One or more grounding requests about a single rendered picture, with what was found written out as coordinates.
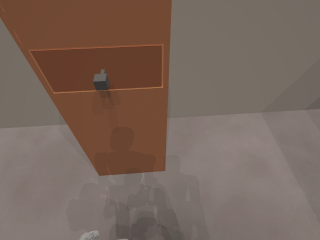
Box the drawer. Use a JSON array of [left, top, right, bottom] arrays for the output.
[[30, 44, 162, 93]]

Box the cabinet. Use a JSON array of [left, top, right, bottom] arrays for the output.
[[0, 0, 172, 176]]

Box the robot left hand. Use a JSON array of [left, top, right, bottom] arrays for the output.
[[79, 230, 99, 240]]

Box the handle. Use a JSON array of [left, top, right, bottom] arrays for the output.
[[93, 69, 109, 91]]

